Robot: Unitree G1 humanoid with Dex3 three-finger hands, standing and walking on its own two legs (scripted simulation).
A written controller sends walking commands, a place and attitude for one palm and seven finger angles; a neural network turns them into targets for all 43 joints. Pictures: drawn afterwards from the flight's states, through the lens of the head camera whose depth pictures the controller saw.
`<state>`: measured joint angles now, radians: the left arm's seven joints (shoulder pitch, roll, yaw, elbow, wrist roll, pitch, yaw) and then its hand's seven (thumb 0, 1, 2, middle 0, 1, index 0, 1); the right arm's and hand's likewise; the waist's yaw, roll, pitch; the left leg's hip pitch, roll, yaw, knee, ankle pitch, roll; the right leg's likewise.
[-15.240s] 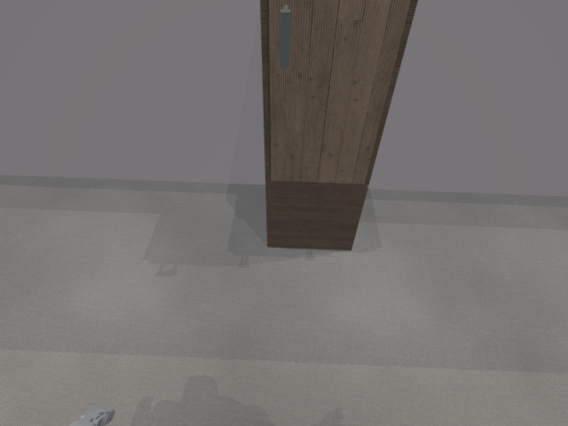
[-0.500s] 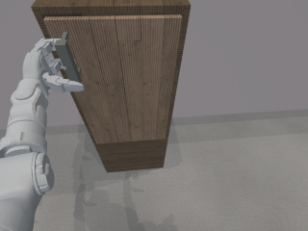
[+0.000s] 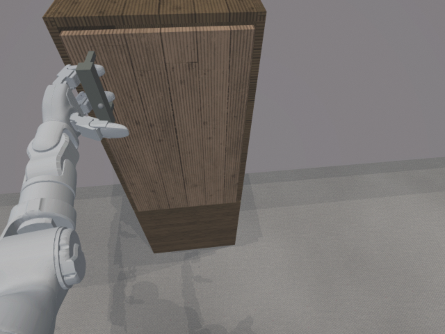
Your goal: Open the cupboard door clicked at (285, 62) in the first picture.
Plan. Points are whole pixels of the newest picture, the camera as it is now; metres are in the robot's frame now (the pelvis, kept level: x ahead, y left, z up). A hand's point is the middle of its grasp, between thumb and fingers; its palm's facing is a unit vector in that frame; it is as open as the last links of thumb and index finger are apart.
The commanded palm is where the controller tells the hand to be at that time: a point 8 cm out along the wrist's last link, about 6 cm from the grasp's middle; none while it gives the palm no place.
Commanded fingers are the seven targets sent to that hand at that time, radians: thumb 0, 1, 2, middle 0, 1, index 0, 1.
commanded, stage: slide the fingers in behind the handle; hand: left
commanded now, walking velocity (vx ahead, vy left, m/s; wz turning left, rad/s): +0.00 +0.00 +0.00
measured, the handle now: (99, 90) +0.52 +0.23 +0.17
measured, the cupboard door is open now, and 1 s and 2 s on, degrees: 0 0 37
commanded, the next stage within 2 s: close the thumb around the handle in 0.34 s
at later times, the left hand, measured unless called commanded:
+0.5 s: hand (107, 104) +0.48 +0.20 +0.17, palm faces +0.10 -0.99 +0.02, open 13.9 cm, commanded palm +0.44 +0.25 +0.16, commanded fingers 0.00 -0.28 0.40 -0.32 -1.22 -0.32 -1.22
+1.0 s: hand (104, 106) +0.47 +0.20 +0.17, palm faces +0.11 -0.99 +0.02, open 6.5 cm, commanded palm +0.44 +0.25 +0.16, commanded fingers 0.00 0.90 0.90 -0.40 -1.35 -0.40 -1.35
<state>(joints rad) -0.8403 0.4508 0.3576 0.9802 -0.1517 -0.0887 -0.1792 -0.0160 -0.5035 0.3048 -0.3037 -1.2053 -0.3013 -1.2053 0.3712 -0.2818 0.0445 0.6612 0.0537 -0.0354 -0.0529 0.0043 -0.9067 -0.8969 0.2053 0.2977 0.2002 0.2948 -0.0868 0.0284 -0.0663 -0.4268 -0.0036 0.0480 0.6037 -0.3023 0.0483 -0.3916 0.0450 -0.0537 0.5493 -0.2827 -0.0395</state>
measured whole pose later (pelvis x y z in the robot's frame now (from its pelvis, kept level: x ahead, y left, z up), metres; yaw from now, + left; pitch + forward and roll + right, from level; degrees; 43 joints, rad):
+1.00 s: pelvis +0.00 +0.00 +0.00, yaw +1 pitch +7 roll -1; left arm -0.87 0.44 0.33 1.01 -0.14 -0.09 -0.16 0.00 0.58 0.77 -0.38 -1.32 -0.38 -1.32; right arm 0.36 -0.28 0.04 0.67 0.05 -0.04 -0.05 0.00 -0.91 -0.90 0.21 0.30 0.20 0.29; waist -0.08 0.03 -0.06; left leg -0.43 -0.01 0.04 0.60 -0.30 0.05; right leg -0.39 0.04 -0.06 0.55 -0.29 -0.04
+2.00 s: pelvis +0.02 -0.01 +0.01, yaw +2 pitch -1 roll +0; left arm -0.03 -0.10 -0.12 -0.28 -0.07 0.37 0.45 0.04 0.64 0.71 -0.32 -1.35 -0.35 -1.32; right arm 0.06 -0.18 0.05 0.58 -0.01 0.03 0.04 0.01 -0.91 -0.90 0.20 0.30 0.20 0.29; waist 0.04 0.05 -0.07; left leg -0.19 -0.02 0.02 0.52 -0.31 0.03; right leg -0.16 0.03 -0.07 0.49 -0.31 -0.05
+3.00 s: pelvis -0.01 -0.05 +0.01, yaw +2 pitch -4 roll +0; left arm -0.08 -0.12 -0.21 -0.20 0.00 0.34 0.60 -0.01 -0.39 0.35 -0.32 -1.12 -0.30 -1.12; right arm 0.06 -0.18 0.04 0.69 -0.03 0.08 0.00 0.01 -0.91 -0.90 0.20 0.30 0.20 0.29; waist 0.04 0.08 -0.02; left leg -0.19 -0.01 -0.09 0.52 -0.26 -0.01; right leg -0.14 0.08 -0.10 0.47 -0.27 -0.10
